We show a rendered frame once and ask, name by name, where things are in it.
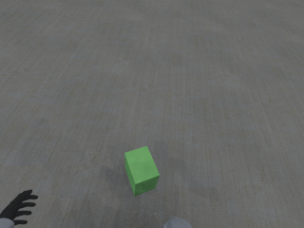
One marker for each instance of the robot left forearm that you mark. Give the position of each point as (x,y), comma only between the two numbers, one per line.
(6,223)

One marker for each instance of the carton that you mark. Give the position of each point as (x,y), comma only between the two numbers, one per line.
(141,170)

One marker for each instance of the right robot thigh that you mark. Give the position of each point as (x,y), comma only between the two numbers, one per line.
(177,223)

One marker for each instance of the robot left hand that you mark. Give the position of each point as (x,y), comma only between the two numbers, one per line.
(11,211)

